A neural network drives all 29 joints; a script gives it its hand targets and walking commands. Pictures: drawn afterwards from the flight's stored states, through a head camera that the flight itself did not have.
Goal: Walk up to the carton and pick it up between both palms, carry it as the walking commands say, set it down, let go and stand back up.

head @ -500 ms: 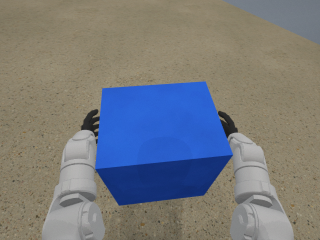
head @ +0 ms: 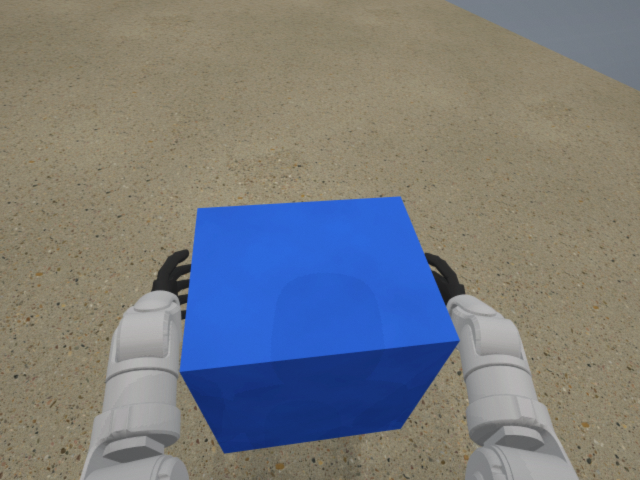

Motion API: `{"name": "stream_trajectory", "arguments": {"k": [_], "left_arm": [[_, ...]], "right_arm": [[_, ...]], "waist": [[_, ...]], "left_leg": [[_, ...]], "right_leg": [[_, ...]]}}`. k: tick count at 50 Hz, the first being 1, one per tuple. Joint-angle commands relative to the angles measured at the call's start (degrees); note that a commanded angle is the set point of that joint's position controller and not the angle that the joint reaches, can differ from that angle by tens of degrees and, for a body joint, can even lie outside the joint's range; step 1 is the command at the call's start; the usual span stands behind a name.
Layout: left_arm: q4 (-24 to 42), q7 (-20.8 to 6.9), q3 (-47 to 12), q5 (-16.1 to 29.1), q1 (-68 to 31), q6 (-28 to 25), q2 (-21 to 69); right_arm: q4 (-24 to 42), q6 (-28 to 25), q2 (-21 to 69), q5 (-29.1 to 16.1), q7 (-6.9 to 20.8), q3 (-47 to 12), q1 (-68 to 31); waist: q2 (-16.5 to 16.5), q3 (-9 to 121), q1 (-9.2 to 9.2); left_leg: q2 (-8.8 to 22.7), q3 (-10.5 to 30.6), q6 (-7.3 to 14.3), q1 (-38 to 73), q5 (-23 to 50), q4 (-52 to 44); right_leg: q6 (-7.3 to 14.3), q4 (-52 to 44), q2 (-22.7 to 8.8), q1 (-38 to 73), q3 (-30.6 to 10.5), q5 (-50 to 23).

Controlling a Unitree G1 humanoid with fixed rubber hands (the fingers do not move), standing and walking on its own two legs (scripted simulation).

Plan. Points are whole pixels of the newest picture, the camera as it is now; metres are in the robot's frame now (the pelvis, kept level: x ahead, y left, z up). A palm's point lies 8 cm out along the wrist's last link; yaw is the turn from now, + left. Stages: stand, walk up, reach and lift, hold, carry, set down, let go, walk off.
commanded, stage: reach and lift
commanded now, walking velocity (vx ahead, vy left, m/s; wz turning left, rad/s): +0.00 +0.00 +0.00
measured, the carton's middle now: (309, 329) +0.33 +0.02 -0.01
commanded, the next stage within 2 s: hold in 0.86 s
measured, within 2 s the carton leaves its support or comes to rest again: neither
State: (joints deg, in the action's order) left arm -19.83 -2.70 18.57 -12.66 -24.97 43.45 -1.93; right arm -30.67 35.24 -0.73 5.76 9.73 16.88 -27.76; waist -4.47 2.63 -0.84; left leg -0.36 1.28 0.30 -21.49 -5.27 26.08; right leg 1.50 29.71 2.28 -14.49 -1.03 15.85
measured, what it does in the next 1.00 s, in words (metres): stands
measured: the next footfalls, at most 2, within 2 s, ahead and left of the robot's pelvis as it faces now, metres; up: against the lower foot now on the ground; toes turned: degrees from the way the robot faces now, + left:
left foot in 1.82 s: +0.08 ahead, +0.13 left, +0.00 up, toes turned +3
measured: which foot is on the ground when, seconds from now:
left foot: down 0.00-1.00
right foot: down 0.00-1.00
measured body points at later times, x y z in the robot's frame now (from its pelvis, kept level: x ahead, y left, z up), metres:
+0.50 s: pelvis +0.02 +0.00 +0.01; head +0.00 +0.03 +0.45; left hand +0.31 +0.21 +0.03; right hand +0.32 -0.17 +0.04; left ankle +0.09 +0.11 -0.73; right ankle +0.00 -0.11 -0.73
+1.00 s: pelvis +0.02 +0.00 +0.01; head +0.00 +0.03 +0.45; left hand +0.31 +0.21 +0.03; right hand +0.32 -0.17 +0.05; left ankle +0.09 +0.11 -0.73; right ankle +0.00 -0.11 -0.73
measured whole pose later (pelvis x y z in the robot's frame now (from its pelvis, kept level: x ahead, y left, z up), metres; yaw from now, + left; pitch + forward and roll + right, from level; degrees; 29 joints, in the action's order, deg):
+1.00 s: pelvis +0.02 +0.00 +0.01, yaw +0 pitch -1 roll +0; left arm -7.6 -3.1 13.6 -9.4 -12.5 43.9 -1.0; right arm -12.4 38.1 0.9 4.2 8.8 12.1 -12.1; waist -4.1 1.8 -0.9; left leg -0.4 1.3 0.2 -16.5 -5.4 22.9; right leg 1.5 24.9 2.2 -8.9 -1.2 15.0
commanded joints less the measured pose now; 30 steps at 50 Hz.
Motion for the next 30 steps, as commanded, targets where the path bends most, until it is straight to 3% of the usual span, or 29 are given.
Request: {"name": "stream_trajectory", "arguments": {"k": [1, 2, 3, 4, 5, 6, 7, 8, 9, 10, 12, 13, 14, 15, 16, 17, 19, 20, 21, 22, 24, 25, 26, 27, 28, 29, 30], "left_arm": [[12.9, -15.2, -39.9, 17.5, -30.2, -1.8, 58.8], [14.2, -15.3, -40.4, 17.1, -31.1, -2.5, 56.1], [17.7, -15.0, -42.5, 18.4, -31.7, -2.5, 58.0], [24.4, -15.2, -46.1, 20.3, -31.0, -2.7, 58.7], [22.9, -14.8, -45.4, 20.4, -28.5, -2.7, 57.2], [24.4, -14.3, -44.8, 20.1, -28.3, -2.9, 56.5], [23.0, -14.2, -45.0, 19.5, -24.6, -2.6, 54.4], [24.8, -13.6, -44.4, 18.0, -22.7, -2.1, 52.8], [25.3, -13.8, -45.0, 18.6, -22.0, -1.8, 52.5], [25.1, -13.6, -43.9, 17.7, -17.9, -1.5, 50.5], [22.8, -13.4, -42.2, 16.1, -18.7, -1.6, 48.5], [26.5, -13.6, -44.3, 18.3, -19.0, -2.1, 49.6], [25.4, -13.5, -44.0, 17.8, -19.2, -2.2, 49.0], [24.2, -13.3, -42.7, 17.2, -18.3, -2.0, 47.9], [24.2, -13.2, -43.2, 15.8, -17.1, -1.8, 48.9], [26.2, -13.0, -44.1, 16.9, -19.4, -1.9, 47.9], [21.4, -13.3, -41.8, 15.5, -20.6, -2.1, 47.8], [24.6, -12.9, -43.9, 16.9, -24.2, -2.9, 47.8], [23.1, -12.8, -42.9, 16.2, -24.4, -3.1, 48.3], [24.3, -12.9, -43.7, 16.6, -24.3, -3.3, 48.3], [22.5, -12.9, -42.8, 16.2, -28.5, -3.5, 48.0], [18.9, -13.0, -41.8, 16.3, -28.0, -3.2, 50.1], [20.7, -13.1, -41.7, 15.3, -27.4, -3.5, 48.4], [18.3, -13.2, -41.5, 15.5, -30.7, -3.2, 49.3], [15.7, -13.2, -41.3, 15.5, -27.7, -3.1, 51.2], [19.4, -13.3, -43.7, 16.8, -27.6, -4.0, 53.1], [19.2, -13.2, -44.2, 17.9, -31.0, -4.5, 52.7]], "right_arm": [[25.2, 0.9, 51.4, -9.6, 6.0, -31.3, -28.7], [22.1, 1.2, 50.6, -9.1, 6.1, -30.7, -25.9], [26.7, 1.0, 52.1, -10.5, 5.6, -33.3, -26.8], [28.5, 1.6, 54.4, -10.1, 4.7, -35.6, -19.7], [28.7, 1.9, 53.5, -10.9, 4.5, -35.5, -19.8], [33.9, 1.6, 53.7, -11.7, 4.3, -37.2, -25.2], [31.4, 2.5, 52.0, -11.1, 4.1, -36.5, -19.1], [32.1, 2.8, 52.6, -11.6, 3.8, -37.0, -17.7], [31.0, 3.3, 52.4, -10.9, 3.2, -36.6, -15.6], [32.9, 3.6, 49.8, -9.8, 2.9, -36.1, -13.2], [33.1, 3.2, 47.2, -8.8, 2.0, -35.3, -14.5], [37.6, 2.7, 48.4, -10.2, 2.0, -38.5, -15.5], [34.0, 3.4, 49.5, -9.4, 2.0, -37.4, -13.0], [34.1, 3.4, 47.3, -8.8, 2.1, -36.3, -12.7], [32.9, 3.3, 47.3, -8.5, 1.9, -35.8, -11.6], [33.7, 3.0, 46.7, -8.4, 1.8, -36.0, -12.2], [31.3, 2.6, 45.8, -8.6, 1.9, -33.7, -15.3], [30.7, 2.0, 45.8, -8.8, 1.9, -34.1, -15.7], [33.5, 1.4, 46.1, -10.0, 2.0, -36.1, -19.6], [32.1, 1.8, 45.9, -8.7, 1.8, -34.9, -17.3], [26.3, 1.5, 45.5, -8.6, 2.5, -32.5, -18.5], [27.9, 1.1, 44.9, -9.6, 3.1, -32.7, -22.2], [26.8, 1.0, 45.6, -9.2, 3.3, -32.4, -19.0], [23.6, 1.2, 43.6, -8.2, 3.8, -28.9, -21.4], [23.9, 0.8, 42.1, -6.6, 3.6, -28.7, -18.4], [28.0, 0.4, 44.4, -8.4, 4.0, -32.1, -21.3], [26.1, 0.2, 44.5, -8.3, 4.7, -31.8, -22.4]], "waist": [[9.1, 27.1, 4.62], [7.0, 22.1, 5.34], [6.9, 27.0, 5.38], [8.1, 34.1, 5.71], [7.8, 31.6, 5.44], [8.5, 34.9, 3.39], [7.6, 28.5, 4.49], [9.0, 30.4, 2.46], [8.6, 28.8, 4.19], [7.1, 27.2, 3.42], [7.2, 23.9, 4.61], [5.0, 28.7, 4.59], [4.9, 26.0, 4.69], [6.1, 23.3, 4.66], [8.1, 22.6, 4.65], [6.9, 19.8, 5.46], [8.1, 14.7, 5.50], [7.4, 16.4, 5.67], [7.2, 16.0, 4.70], [6.1, 18.8, 5.52], [8.7, 12.6, 5.60], [7.0, 12.4, 5.33], [5.7, 11.3, 5.07], [8.3, 11.0, 6.29], [9.2, 10.1, 6.96], [10.1, 13.3, 5.69], [6.9, 13.1, 6.31]], "left_leg": [[-4.8, 1.5, -1.2, 34.0, 14.2, -2.1], [-4.7, 1.6, -0.8, 34.1, 10.0, -2.3], [-4.9, 1.6, -0.8, 35.8, 14.4, -1.2], [-5.8, 1.7, -1.2, 35.7, 20.6, -0.9], [-4.7, 2.4, -1.1, 34.7, 20.4, -1.3], [-4.5, 2.7, -1.1, 34.7, 23.3, -1.1], [-4.5, 2.6, -0.8, 33.0, 23.5, -1.8], [-4.8, 2.8, -0.5, 34.1, 24.7, -2.1], [-5.0, 3.1, -0.6, 31.8, 22.8, -2.0], [-4.5, 3.5, -0.7, 32.7, 25.3, -3.0], [-5.1, 2.9, -0.3, 31.8, 16.6, -2.6], [-5.2, 3.2, -0.5, 32.4, 20.3, -2.3], [-4.7, 3.3, -0.5, 31.5, 20.1, -2.6], [-4.7, 3.1, -0.3, 30.9, 15.2, -2.9], [-5.0, 3.2, -0.7, 30.1, 16.1, -3.3], [-5.1, 3.1, -0.6, 31.2, 14.7, -2.7], [-5.4, 2.9, -0.6, 30.1, 7.1, -2.1], [-5.5, 2.2, -1.1, 31.7, 8.2, -1.8], [-5.6, 2.5, -0.7, 31.8, 5.2, -0.8], [-5.4, 2.8, -0.8, 32.7, 6.4, -0.9], [-5.0, 3.2, -0.6, 30.7, 0.3, -1.4], [-4.6, 2.7, -0.8, 31.7, -2.5, -1.5], [-5.3, 2.8, -0.9, 32.5, -0.7, -1.0], [-4.8, 2.5, -1.2, 34.2, -5.7, -1.1], [-4.5, 2.9, -2.1, 34.0, -3.3, -1.7], [-4.4, 2.3, -2.2, 35.3, -2.0, -2.0], [-3.9, 3.2, -1.7, 37.2, -3.4, -1.5]], "right_leg": [[0.6, -12.1, 1.1, 3.9, -6.0, -16.4], [0.7, -13.0, 0.5, -0.4, -5.6, -12.3], [0.8, -12.2, 0.4, 3.0, -6.6, -18.0], [0.0, -11.0, 0.7, 8.9, -6.9, -28.6], [-0.4, -10.7, 1.0, 7.8, -6.5, -27.6], [-0.7, -9.6, 1.3, 10.5, -6.6, -29.8], [-1.0, -10.3, 1.0, 9.0, -7.0, -31.5], [-1.3, -10.5, 0.9, 9.2, -7.5, -32.3], [-1.3, -10.5, 0.2, 10.6, -7.9, -34.8], [-1.5, -11.2, 0.7, 9.9, -7.0, -33.8], [-1.0, -11.4, -0.3, 7.9, -7.8, -28.8], [-0.9, -10.9, 0.2, 11.6, -8.1, -33.3], [-1.3, -11.1, 0.0, 10.7, -7.9, -32.0], [-1.1, -11.6, 0.0, 8.5, -7.8, -28.2], [-0.9, -11.7, -0.1, 8.8, -7.6, -27.5], [-0.1, -12.4, -0.4, 5.9, -8.3, -24.1], [0.9, -13.1, -1.3, 0.5, -8.0, -13.5], [1.3, -13.5, -1.1, 0.2, -8.0, -13.1], [1.9, -13.5, -1.7, -1.5, -8.5, -9.2], [1.3, -13.4, -1.2, -0.9, -7.6, -10.5], [2.4, -13.4, -1.9, -6.0, -8.5, -2.9], [2.9, -13.9, -1.5, -7.5, -7.8, 0.4], [3.5, -14.9, -2.4, -8.4, -7.8, -1.5], [3.9, -15.0, -2.0, -12.5, -7.4, 4.9], [4.2, -14.6, -1.2, -9.8, -6.7, 1.9], [3.8, -14.9, -1.5, -10.3, -7.3, 0.4], [4.2, -14.5, -1.2, -12.9, -7.1, 2.6]]}}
